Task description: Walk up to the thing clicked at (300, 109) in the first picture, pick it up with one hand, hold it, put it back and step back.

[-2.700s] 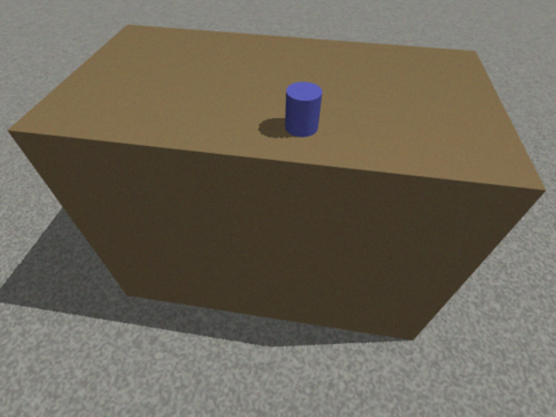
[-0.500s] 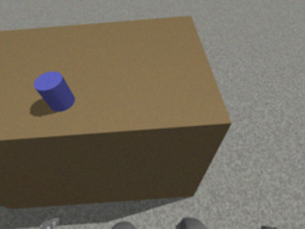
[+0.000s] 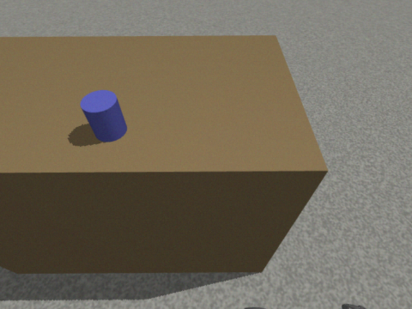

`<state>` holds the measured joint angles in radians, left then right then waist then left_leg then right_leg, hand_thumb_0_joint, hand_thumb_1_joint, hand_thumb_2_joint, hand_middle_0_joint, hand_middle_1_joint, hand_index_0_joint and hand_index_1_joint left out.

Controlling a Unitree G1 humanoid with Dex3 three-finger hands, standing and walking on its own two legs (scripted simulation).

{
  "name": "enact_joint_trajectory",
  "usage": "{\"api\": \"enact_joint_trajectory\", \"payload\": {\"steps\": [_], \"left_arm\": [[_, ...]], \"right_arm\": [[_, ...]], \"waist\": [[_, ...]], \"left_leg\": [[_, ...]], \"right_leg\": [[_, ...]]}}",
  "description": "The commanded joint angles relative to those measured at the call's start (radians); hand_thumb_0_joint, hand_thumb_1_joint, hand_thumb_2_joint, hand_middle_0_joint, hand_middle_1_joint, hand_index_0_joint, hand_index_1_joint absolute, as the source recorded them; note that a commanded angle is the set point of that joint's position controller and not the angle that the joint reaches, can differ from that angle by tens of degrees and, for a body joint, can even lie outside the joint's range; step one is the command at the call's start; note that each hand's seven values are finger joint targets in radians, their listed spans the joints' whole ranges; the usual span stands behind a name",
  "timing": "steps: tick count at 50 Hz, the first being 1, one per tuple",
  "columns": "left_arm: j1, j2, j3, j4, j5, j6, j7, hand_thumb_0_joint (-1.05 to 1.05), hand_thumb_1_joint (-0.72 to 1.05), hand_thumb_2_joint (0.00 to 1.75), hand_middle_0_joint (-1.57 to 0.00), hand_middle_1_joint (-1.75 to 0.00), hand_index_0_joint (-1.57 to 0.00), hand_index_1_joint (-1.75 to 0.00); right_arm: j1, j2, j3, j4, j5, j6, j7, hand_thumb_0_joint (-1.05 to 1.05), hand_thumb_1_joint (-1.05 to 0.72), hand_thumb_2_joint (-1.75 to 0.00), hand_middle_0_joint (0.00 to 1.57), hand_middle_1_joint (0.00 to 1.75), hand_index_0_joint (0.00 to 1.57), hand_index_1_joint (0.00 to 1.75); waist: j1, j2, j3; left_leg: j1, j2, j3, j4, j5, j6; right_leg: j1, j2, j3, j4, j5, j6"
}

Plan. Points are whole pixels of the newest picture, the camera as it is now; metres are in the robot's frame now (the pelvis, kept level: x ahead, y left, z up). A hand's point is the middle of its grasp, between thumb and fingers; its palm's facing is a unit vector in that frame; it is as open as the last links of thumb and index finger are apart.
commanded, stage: walk up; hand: left
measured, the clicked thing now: (105, 116) +0.50 +0.23 +0.09
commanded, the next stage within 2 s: stand in 1.06 s
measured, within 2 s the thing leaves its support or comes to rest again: neither
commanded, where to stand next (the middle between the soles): +0.07 +0.03 m, yaw +0 degrees
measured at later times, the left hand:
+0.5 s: hand out of the picture +0.10 +0.27 -0.12, palm faces -0.01 -0.93 -0.36, open 7.4 cm
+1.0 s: hand out of the picture +0.12 +0.27 -0.12, palm faces -0.04 -0.93 -0.36, open 7.4 cm
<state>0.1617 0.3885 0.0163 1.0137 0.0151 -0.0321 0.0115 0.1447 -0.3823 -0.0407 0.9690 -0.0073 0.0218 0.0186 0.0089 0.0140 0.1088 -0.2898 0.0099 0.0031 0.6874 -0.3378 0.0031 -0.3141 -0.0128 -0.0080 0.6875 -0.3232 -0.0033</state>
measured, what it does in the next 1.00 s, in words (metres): stands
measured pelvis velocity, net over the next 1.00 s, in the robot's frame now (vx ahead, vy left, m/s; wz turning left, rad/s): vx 0.03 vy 0.01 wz -0.02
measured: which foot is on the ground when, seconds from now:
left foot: down 0.00-1.00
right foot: down 0.00-1.00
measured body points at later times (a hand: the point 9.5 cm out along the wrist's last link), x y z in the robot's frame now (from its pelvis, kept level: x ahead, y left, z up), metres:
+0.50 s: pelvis +0.01 +0.01 +0.03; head +0.02 +0.01 +0.48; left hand +0.10 +0.32 -0.10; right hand +0.11 -0.29 -0.10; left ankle +0.02 +0.12 -0.72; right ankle +0.03 -0.12 -0.72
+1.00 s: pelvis +0.03 +0.01 +0.03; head +0.04 +0.01 +0.48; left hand +0.12 +0.31 -0.10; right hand +0.09 -0.29 -0.11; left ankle +0.02 +0.12 -0.72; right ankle +0.03 -0.12 -0.72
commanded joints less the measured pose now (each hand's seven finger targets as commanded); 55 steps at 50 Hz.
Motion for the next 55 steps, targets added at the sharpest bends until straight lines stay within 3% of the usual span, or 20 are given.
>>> {"api": "enact_joint_trajectory", "payload": {"steps": [1, 3, 6, 10, 16, 20, 40, 51, 55], "left_arm": [[-0.078, 0.205, 0.040, -0.057, -0.005, -0.023, 0.004, 0.00, 0.90, 0.90, -0.20, -0.30, -0.20, -0.30], [-0.078, 0.201, 0.038, -0.037, -0.006, -0.025, 0.000, 0.00, 0.90, 0.90, -0.20, -0.30, -0.20, -0.30], [-0.080, 0.204, 0.035, -0.014, -0.011, -0.030, -0.001, 0.00, 0.90, 0.90, -0.20, -0.30, -0.20, -0.30], [-0.107, 0.202, 0.029, 0.012, -0.012, -0.033, 0.000, 0.00, 0.90, 0.90, -0.20, -0.30, -0.20, -0.30], [-0.098, 0.189, 0.024, 0.045, -0.014, -0.027, 0.001, 0.00, 0.90, 0.90, -0.20, -0.30, -0.20, -0.30], [-0.117, 0.188, 0.023, 0.059, -0.012, -0.024, 0.002, 0.00, 0.90, 0.90, -0.20, -0.30, -0.20, -0.30], [-0.153, 0.184, 0.027, 0.071, -0.002, -0.016, 0.005, 0.00, 0.90, 0.90, -0.20, -0.30, -0.20, -0.30], [-0.147, 0.179, 0.028, 0.065, -0.001, -0.016, 0.010, 0.00, 0.90, 0.90, -0.20, -0.30, -0.20, -0.30], [-0.136, 0.170, 0.020, 0.072, -0.010, -0.006, 0.004, 0.00, 0.90, 0.90, -0.20, -0.30, -0.20, -0.30]], "right_arm": [[-0.048, -0.230, -0.041, -0.046, 0.000, -0.040, -0.004, 0.00, -0.90, -0.90, 0.20, 0.30, 0.20, 0.30], [-0.063, -0.213, -0.029, -0.027, -0.003, -0.037, -0.002, 0.00, -0.90, -0.90, 0.20, 0.30, 0.20, 0.30], [-0.073, -0.208, -0.025, -0.002, -0.002, -0.039, -0.004, 0.00, -0.90, -0.90, 0.20, 0.30, 0.20, 0.30], [-0.078, -0.189, -0.019, 0.027, 0.002, -0.039, -0.004, 0.00, -0.90, -0.90, 0.20, 0.30, 0.20, 0.30], [-0.103, -0.186, -0.017, 0.056, 0.004, -0.046, -0.009, 0.00, -0.90, -0.90, 0.20, 0.30, 0.20, 0.30], [-0.108, -0.186, -0.021, 0.069, 0.005, -0.043, -0.011, 0.00, -0.90, -0.90, 0.20, 0.30, 0.20, 0.30], [-0.102, -0.182, -0.027, 0.092, 0.000, -0.036, -0.011, 0.00, -0.90, -0.90, 0.20, 0.30, 0.20, 0.30], [-0.096, -0.181, -0.031, 0.088, 0.000, -0.031, -0.013, 0.00, -0.90, -0.90, 0.20, 0.30, 0.20, 0.30], [-0.092, -0.178, -0.016, 0.099, -0.005, -0.049, -0.020, 0.00, -0.90, -0.90, 0.20, 0.30, 0.20, 0.30]], "waist": [[0.001, -0.021, -0.106], [0.006, -0.020, -0.087], [0.002, 0.016, -0.091], [-0.007, -0.015, -0.094], [0.009, 0.009, -0.153], [0.002, 0.002, -0.149], [-0.009, -0.010, -0.142], [-0.012, -0.019, -0.153], [-0.014, -0.029, -0.148]], "left_leg": [[0.029, 0.163, -0.226, -0.272, -0.023, 0.114], [0.004, 0.128, -0.183, -0.304, -0.057, 0.086], [0.044, 0.103, -0.146, -0.324, -0.018, 0.057], [0.095, 0.098, -0.122, -0.342, 0.074, 0.045], [0.151, 0.121, -0.113, -0.387, 0.225, 0.042], [0.177, 0.116, -0.095, -0.391, 0.270, 0.033], [0.190, 0.109, -0.081, -0.419, 0.237, 0.028], [0.207, 0.106, -0.073, -0.403, 0.294, 0.029], [0.207, 0.125, -0.088, -0.421, 0.330, 0.022]], "right_leg": [[0.027, -0.048, 0.094, -0.196, -0.038, -0.034], [0.063, -0.062, 0.114, -0.235, -0.038, -0.040], [0.082, -0.090, 0.132, -0.277, 0.044, -0.045], [0.098, -0.104, 0.137, -0.339, 0.109, -0.035], [0.183, -0.100, 0.095, -0.342, 0.245, -0.017], [0.190, -0.112, 0.099, -0.363, 0.290, -0.013], [0.199, -0.115, 0.103, -0.389, 0.278, -0.011], [0.215, -0.118, 0.093, -0.386, 0.346, -0.009], [0.220, -0.121, 0.097, -0.395, 0.325, -0.008]]}}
